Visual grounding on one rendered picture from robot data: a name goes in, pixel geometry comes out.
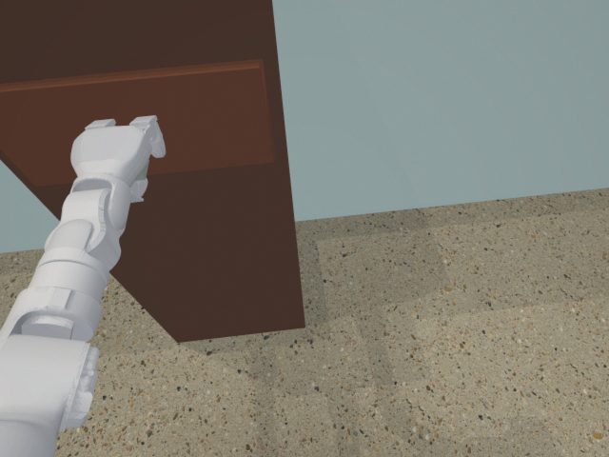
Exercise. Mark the robot left upper arm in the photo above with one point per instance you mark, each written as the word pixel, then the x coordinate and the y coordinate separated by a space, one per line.
pixel 46 385

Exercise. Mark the robot left hand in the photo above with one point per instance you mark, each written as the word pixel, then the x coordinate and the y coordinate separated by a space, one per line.
pixel 121 151

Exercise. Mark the handle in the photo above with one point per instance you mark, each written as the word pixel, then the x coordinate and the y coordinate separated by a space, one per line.
pixel 143 174

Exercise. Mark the cabinet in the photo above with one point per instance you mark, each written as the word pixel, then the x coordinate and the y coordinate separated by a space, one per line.
pixel 209 253

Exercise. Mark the drawer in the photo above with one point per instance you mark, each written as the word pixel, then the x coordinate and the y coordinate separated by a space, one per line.
pixel 211 116

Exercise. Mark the robot left forearm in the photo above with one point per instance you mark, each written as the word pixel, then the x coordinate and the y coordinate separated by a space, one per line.
pixel 64 295

